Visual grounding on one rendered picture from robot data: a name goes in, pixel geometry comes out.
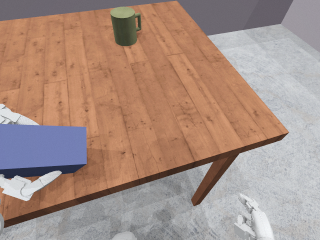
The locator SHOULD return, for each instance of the left robot hand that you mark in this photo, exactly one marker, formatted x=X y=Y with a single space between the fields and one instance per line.
x=20 y=187

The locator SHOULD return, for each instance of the right robot hand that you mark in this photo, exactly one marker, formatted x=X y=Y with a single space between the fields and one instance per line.
x=254 y=227

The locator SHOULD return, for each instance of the sponge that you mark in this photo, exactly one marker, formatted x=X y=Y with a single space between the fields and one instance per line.
x=36 y=150

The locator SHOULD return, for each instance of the table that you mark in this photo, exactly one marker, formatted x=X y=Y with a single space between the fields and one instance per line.
x=169 y=103

